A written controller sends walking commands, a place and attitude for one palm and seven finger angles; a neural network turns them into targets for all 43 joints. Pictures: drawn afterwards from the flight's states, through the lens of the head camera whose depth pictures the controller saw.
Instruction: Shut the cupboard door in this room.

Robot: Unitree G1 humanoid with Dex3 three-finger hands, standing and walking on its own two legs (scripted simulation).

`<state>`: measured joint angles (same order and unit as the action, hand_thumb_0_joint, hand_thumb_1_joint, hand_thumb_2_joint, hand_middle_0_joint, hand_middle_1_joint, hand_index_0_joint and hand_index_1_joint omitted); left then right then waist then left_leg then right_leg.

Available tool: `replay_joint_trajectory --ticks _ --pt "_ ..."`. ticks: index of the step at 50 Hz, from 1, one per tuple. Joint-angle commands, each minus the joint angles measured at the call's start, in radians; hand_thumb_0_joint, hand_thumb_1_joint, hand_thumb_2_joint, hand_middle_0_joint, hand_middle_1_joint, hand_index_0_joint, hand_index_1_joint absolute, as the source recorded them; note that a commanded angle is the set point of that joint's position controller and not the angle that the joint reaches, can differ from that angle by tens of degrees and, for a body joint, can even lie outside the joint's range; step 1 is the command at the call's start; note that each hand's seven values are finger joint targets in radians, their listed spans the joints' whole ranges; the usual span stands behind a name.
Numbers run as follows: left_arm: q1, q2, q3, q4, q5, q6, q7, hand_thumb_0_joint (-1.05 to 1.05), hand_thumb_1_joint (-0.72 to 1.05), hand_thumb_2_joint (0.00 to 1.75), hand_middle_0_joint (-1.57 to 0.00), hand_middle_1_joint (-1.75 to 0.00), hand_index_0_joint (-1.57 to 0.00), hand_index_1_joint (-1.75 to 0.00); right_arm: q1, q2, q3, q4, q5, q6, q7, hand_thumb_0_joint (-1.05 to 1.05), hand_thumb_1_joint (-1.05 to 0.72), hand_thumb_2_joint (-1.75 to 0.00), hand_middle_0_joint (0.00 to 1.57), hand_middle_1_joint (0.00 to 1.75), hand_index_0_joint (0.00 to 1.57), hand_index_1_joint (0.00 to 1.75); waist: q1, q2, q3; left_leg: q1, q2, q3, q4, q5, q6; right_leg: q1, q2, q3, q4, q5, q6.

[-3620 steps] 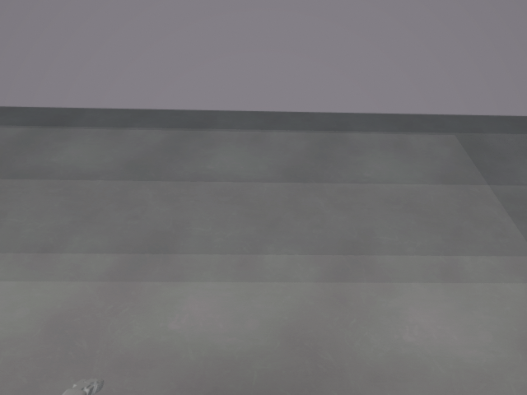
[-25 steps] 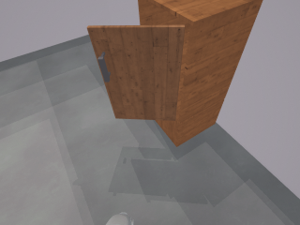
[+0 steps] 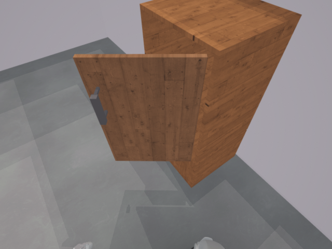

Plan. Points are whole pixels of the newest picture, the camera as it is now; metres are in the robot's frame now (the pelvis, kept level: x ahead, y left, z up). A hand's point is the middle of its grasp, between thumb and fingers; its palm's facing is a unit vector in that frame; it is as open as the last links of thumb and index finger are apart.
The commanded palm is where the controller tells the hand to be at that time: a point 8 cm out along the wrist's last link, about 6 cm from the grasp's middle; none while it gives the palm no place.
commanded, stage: come to a stop and stand still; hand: left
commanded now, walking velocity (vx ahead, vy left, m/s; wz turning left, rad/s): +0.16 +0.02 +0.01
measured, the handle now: (100, 106) +0.54 +0.26 -0.01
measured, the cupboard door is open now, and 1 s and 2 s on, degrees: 54 54 54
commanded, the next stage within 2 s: none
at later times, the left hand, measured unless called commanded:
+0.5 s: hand out of the picture +0.11 +0.22 -0.18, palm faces +0.10 -0.97 -0.21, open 7.3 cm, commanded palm none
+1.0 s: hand out of the picture +0.10 +0.22 -0.17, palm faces -0.03 -0.98 -0.17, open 7.4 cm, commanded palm none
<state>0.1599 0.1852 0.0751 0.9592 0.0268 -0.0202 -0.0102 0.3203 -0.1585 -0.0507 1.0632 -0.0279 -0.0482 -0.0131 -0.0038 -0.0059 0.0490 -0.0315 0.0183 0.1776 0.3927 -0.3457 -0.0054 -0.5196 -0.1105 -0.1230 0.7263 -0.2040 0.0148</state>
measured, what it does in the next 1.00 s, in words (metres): steps on the spot: right foot, then left foot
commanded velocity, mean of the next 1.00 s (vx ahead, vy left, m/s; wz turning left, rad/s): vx -0.09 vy -0.04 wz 0.00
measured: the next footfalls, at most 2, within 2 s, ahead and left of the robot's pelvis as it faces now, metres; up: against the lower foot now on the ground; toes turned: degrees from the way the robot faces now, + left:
right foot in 0.06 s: +0.17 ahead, -0.11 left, +0.00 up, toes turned -8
left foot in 0.50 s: +0.10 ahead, +0.13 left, +0.00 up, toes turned +2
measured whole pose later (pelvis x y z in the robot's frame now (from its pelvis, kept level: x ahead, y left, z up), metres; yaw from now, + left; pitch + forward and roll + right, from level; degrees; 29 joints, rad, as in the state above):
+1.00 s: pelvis +0.05 +0.03 +0.01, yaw -2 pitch +1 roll -2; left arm 0.19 0.20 0.06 1.07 0.02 0.07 0.01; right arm 0.31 -0.13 -0.05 1.08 -0.03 0.01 -0.05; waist -0.05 -0.02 0.06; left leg -0.22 0.03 0.08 0.39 -0.19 0.04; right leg -0.32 -0.05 -0.02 0.78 -0.43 0.06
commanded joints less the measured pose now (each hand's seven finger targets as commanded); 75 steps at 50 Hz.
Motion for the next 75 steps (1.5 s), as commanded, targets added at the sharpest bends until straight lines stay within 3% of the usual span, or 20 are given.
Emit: replay_joint_trajectory --ticks 1,2,3,4,5,9,20,23,24,25,26,28,32,38,46,52,55,58,63,75 --pt "0.273 0.087 0.014 0.02 0.002 -0.03 -0.002 0.0 0.9 0.9 -0.2 -0.3 -0.2 -0.3 0.02 -0.123 -0.024 -0.031 0.008 -0.011 0.001 0.0 -0.9 -0.9 0.2 0.3 0.2 0.3 0.123 0.013 -0.039 -0.188 0.174 -0.073 0.204 0.486 0.089 0.419 0.049 -0.016 -0.198 0.089 -0.033" --pt "0.372 0.18 0.034 0.048 0.01 -0.045 0.011 0.0 0.9 0.9 -0.2 -0.3 -0.2 -0.3 0.056 -0.073 -0.015 -0.037 0.019 -0.011 0.009 0.0 -0.9 -0.9 0.2 0.3 0.2 0.3 0.149 -0.199 -0.132 -0.344 0.061 -0.015 0.509 0.212 0.041 0.597 -0.159 0.242 -0.262 0.233 -0.098" --pt "0.393 0.249 0.038 0.045 -0.009 -0.044 0.016 0.0 0.9 0.9 -0.2 -0.3 -0.2 -0.3 0.09 -0.057 -0.01 -0.068 0.028 0.001 0.004 0.0 -0.9 -0.9 0.2 0.3 0.2 0.3 0.112 -0.304 -0.182 -0.442 -0.041 -0.081 0.769 -0.27 0.005 0.605 -0.374 0.536 -0.379 0.527 -0.218" --pt "0.281 0.228 0.029 0.021 -0.016 -0.04 0.024 0.0 0.9 0.9 -0.2 -0.3 -0.2 -0.3 0.09 -0.07 -0.014 -0.052 0.026 0.02 -0.006 0.0 -0.9 -0.9 0.2 0.3 0.2 0.3 0.078 -0.167 -0.179 -0.395 0.006 -0.209 0.811 -0.251 0.002 0.484 -0.367 0.491 -0.402 0.477 -0.24" --pt "0.16 0.199 0.024 -0.014 -0.012 -0.03 0.034 0.0 0.9 0.9 -0.2 -0.3 -0.2 -0.3 0.088 -0.065 -0.014 -0.043 0.023 0.035 -0.008 0.0 -0.9 -0.9 0.2 0.3 0.2 0.3 0.039 -0.124 -0.124 -0.392 0.025 -0.206 0.824 -0.202 -0.006 0.397 -0.342 0.43 -0.417 0.431 -0.226" --pt "0.044 0.143 0.011 -0.053 -0.005 -0.001 0.053 0.0 0.9 0.9 -0.2 -0.3 -0.2 -0.3 0.07 -0.043 -0.006 -0.028 0.023 0.084 -0.001 0.0 -0.9 -0.9 0.2 0.3 0.2 0.3 0.003 -0.124 -0.084 -0.328 0.034 -0.188 0.665 -0.117 -0.032 0.221 -0.24 0.176 -0.404 0.454 -0.183" --pt "0.078 0.17 0.036 -0.048 0.006 0.027 0.051 0.0 0.9 0.9 -0.2 -0.3 -0.2 -0.3 -0.029 -0.038 -0.014 -0.092 0.02 0.076 0.004 0.0 -0.9 -0.9 0.2 0.3 0.2 0.3 0.032 -0.157 -0.117 -0.317 0.0 -0.144 0.377 -0.076 -0.036 0.303 -0.206 0.188 -0.377 0.304 -0.193" --pt "0.076 0.15 0.028 -0.042 -0.007 0.037 0.047 0.0 0.9 0.9 -0.2 -0.3 -0.2 -0.3 0.053 -0.043 -0.011 -0.069 0.02 0.057 0.003 0.0 -0.9 -0.9 0.2 0.3 0.2 0.3 -0.015 -0.12 -0.13 -0.107 -0.001 -0.134 0.064 0.114 -0.02 0.195 -0.142 0.165 -0.298 0.068 -0.115" --pt "0.101 0.098 0.015 -0.045 -0.012 0.043 0.044 0.0 0.9 0.9 -0.2 -0.3 -0.2 -0.3 0.059 -0.094 -0.019 -0.074 0.016 0.046 0.002 0.0 -0.9 -0.9 0.2 0.3 0.2 0.3 -0.014 0.054 -0.11 -0.062 0.119 -0.277 -0.056 0.116 0.015 0.096 -0.053 0.117 -0.181 -0.107 -0.063" --pt "0.147 0.038 -0.002 -0.052 -0.014 0.048 0.04 0.0 0.9 0.9 -0.2 -0.3 -0.2 -0.3 0.022 -0.168 -0.031 -0.11 0.008 0.042 -0.002 0.0 -0.9 -0.9 0.2 0.3 0.2 0.3 0.003 0.291 -0.073 -0.137 0.333 -0.517 -0.169 0.192 0.086 0.02 0.06 0.036 -0.037 -0.317 0.006" --pt "0.112 0.062 -0.006 -0.046 -0.007 0.057 0.044 0.0 0.9 0.9 -0.2 -0.3 -0.2 -0.3 -0.027 -0.191 -0.032 -0.123 0.005 0.046 -0.016 0.0 -0.9 -0.9 0.2 0.3 0.2 0.3 -0.016 0.29 -0.038 -0.242 0.377 -0.568 -0.198 0.219 0.15 0.04 0.078 0.109 0.091 -0.365 0.016" --pt "0.106 0.073 0.003 -0.005 -0.007 0.057 0.032 0.0 0.9 0.9 -0.2 -0.3 -0.2 -0.3 -0.096 -0.15 -0.016 -0.121 -0.002 0.042 -0.034 0.0 -0.9 -0.9 0.2 0.3 0.2 0.3 0.013 0.206 0.022 -0.269 0.294 -0.458 -0.194 0.157 0.137 0.034 0.086 0.182 0.23 -0.254 0.01" --pt "0.158 0.074 0.008 0.053 -0.009 0.052 0.021 0.0 0.9 0.9 -0.2 -0.3 -0.2 -0.3 -0.074 -0.123 -0.008 -0.097 0.006 0.029 -0.045 0.0 -0.9 -0.9 0.2 0.3 0.2 0.3 0.014 0.115 0.002 -0.13 0.247 -0.331 -0.177 0.289 0.101 -0.007 0.085 0.176 0.308 -0.137 0.041" --pt "0.126 0.075 0.011 0.048 -0.007 0.067 0.021 0.0 0.9 0.9 -0.2 -0.3 -0.2 -0.3 0.051 -0.143 -0.025 -0.049 0.006 0.031 -0.062 0.0 -0.9 -0.9 0.2 0.3 0.2 0.3 -0.031 0.129 -0.031 0.026 0.297 -0.335 -0.117 0.572 0.122 -0.048 0.074 0.179 0.324 -0.169 0.06" --pt "0.035 0.033 -0.013 0.039 -0.013 0.062 0.015 0.0 0.9 0.9 -0.2 -0.3 -0.2 -0.3 0.072 -0.139 -0.031 -0.01 0.0 0.037 -0.048 0.0 -0.9 -0.9 0.2 0.3 0.2 0.3 -0.047 0.179 -0.049 -0.021 0.279 -0.342 -0.122 0.448 0.16 0.076 0.053 0.112 0.099 -0.242 0.042" --pt "0.105 0.024 -0.025 0.08 -0.022 0.042 0.029 0.0 0.9 0.9 -0.2 -0.3 -0.2 -0.3 0.033 -0.125 -0.029 0.011 0.005 0.043 -0.03 0.0 -0.9 -0.9 0.2 0.3 0.2 0.3 0.01 0.165 -0.076 -0.183 0.202 -0.317 -0.069 0.232 0.097 0.367 0.074 0.046 -0.306 -0.044 0.016" --pt "0.083 0.114 -0.026 0.083 -0.019 0.022 0.045 0.0 0.9 0.9 -0.2 -0.3 -0.2 -0.3 0.051 -0.005 0.001 0.008 0.016 0.045 -0.012 0.0 -0.9 -0.9 0.2 0.3 0.2 0.3 -0.005 -0.075 -0.003 -0.328 0.049 -0.176 0.053 0.04 -0.019 0.406 -0.145 0.246 -0.458 -0.024 -0.069" --pt "0.049 0.091 -0.03 0.077 -0.021 0.009 0.045 0.0 0.9 0.9 -0.2 -0.3 -0.2 -0.3 0.069 -0.021 0.005 0.024 0.0 0.056 -0.013 0.0 -0.9 -0.9 0.2 0.3 0.2 0.3 -0.018 -0.232 0.045 -0.208 0.042 -0.157 0.075 0.09 -0.024 0.24 -0.104 0.238 -0.48 -0.056 -0.091" --pt "0.083 0.049 -0.033 0.068 -0.026 0.01 0.047 0.0 0.9 0.9 -0.2 -0.3 -0.2 -0.3 0.089 -0.024 0.011 0.052 0.005 0.042 -0.017 0.0 -0.9 -0.9 0.2 0.3 0.2 0.3 -0.01 -0.042 0.033 -0.154 0.075 -0.178 0.017 0.256 -0.02 0.269 -0.021 0.158 -0.409 -0.006 -0.048" --pt "0.154 0.056 -0.029 0.082 -0.022 0.002 0.049 0.0 0.9 0.9 -0.2 -0.3 -0.2 -0.3 0.028 -0.034 0.016 0.038 0.011 0.046 -0.027 0.0 -0.9 -0.9 0.2 0.3 0.2 0.3 -0.002 -0.052 0.012 -0.106 0.081 -0.156 0.04 0.286 -0.024 0.318 -0.021 0.153 -0.405 0.212 -0.042"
